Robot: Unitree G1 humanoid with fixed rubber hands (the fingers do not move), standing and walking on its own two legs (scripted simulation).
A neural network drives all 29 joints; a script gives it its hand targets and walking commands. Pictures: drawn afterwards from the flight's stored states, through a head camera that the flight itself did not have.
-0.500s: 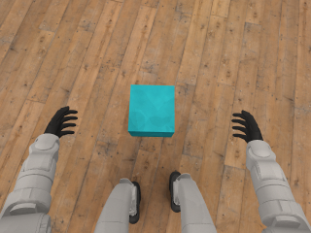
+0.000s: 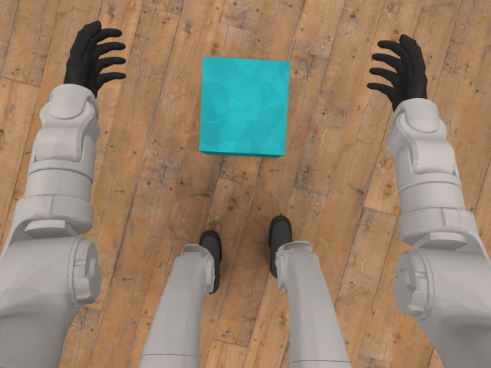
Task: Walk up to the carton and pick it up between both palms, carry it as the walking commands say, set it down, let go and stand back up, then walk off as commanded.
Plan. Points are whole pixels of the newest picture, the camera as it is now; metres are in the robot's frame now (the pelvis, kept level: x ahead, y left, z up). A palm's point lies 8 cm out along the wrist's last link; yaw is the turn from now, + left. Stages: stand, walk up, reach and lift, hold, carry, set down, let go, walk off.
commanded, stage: reach and lift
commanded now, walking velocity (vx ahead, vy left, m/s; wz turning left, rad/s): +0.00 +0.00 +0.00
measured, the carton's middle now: (243, 112) +0.54 +0.01 -0.59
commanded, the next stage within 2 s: none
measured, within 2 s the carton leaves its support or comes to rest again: neither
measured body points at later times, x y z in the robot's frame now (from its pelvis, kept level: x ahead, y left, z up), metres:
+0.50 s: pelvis -0.01 -0.01 -0.02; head +0.36 +0.00 +0.24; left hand +0.53 +0.23 -0.18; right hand +0.53 -0.20 -0.19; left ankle +0.02 +0.10 -0.64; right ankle +0.08 -0.13 -0.64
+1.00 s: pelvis -0.09 -0.01 -0.20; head +0.30 +0.00 +0.00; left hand +0.52 +0.21 -0.35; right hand +0.52 -0.20 -0.35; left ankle +0.02 +0.10 -0.64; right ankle +0.08 -0.13 -0.64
